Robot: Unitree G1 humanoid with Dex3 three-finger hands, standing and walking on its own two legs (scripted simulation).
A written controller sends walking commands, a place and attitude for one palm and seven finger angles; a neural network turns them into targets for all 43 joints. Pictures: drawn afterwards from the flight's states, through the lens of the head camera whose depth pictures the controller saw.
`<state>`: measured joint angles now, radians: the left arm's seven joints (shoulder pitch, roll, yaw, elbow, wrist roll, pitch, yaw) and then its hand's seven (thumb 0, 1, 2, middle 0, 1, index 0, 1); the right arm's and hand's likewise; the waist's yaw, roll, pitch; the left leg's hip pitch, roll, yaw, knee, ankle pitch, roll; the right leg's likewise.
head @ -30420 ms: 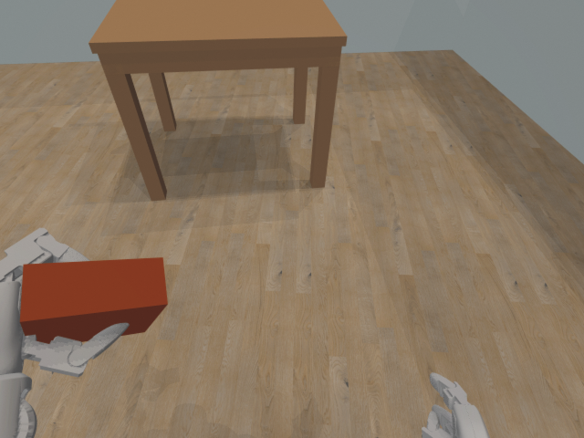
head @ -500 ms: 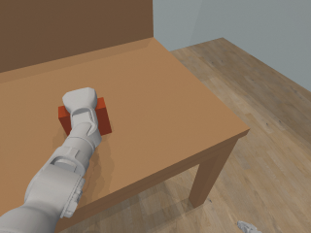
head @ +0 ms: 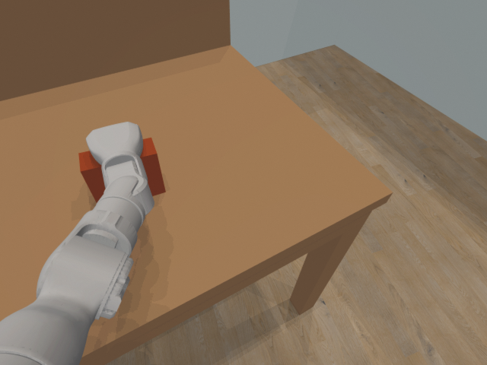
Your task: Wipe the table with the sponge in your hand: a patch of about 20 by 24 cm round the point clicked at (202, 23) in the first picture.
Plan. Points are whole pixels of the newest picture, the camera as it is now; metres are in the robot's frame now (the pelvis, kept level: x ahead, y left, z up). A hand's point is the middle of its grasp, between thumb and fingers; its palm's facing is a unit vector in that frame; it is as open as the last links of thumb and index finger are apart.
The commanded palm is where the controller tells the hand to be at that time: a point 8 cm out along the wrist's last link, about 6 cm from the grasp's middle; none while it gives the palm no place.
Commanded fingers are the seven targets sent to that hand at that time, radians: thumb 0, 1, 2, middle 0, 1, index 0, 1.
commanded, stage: wipe back along the third lane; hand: left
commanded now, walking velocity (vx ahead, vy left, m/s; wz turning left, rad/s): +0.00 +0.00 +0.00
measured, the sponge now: (128, 181) +0.45 +0.22 +0.04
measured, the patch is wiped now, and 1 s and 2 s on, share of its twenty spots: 0.95 0.95 0.95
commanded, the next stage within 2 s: slide back across to the middle lane in 1.44 s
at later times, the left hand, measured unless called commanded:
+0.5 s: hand (134, 179) +0.42 +0.19 +0.08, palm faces +0.00 -0.04 -1.00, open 9.2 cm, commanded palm +0.37 +0.17 +0.11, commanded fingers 0.00 0.10 1.30 -1.20 -1.60 -1.20 -1.60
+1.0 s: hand (145, 202) +0.37 +0.17 +0.08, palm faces +0.01 -0.05 -1.00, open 9.2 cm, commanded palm +0.32 +0.14 +0.11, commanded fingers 0.00 0.10 1.30 -1.20 -1.60 -1.20 -1.60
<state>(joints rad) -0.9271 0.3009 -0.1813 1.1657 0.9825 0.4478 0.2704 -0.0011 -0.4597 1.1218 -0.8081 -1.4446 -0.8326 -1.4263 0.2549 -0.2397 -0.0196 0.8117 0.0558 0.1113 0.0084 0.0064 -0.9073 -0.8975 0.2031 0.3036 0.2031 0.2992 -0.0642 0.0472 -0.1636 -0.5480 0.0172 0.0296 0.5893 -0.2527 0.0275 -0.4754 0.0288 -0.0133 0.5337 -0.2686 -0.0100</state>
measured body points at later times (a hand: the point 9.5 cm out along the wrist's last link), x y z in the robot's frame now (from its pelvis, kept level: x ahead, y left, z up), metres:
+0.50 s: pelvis +0.02 -0.01 +0.01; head +0.02 -0.02 +0.46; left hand +0.41 +0.19 +0.13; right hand +0.23 -0.22 -0.10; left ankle +0.02 +0.10 -0.73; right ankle -0.01 -0.12 -0.73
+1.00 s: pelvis +0.02 -0.02 +0.01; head -0.01 -0.05 +0.46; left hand +0.36 +0.16 +0.13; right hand +0.24 -0.23 -0.09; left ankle +0.02 +0.10 -0.73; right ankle -0.01 -0.12 -0.73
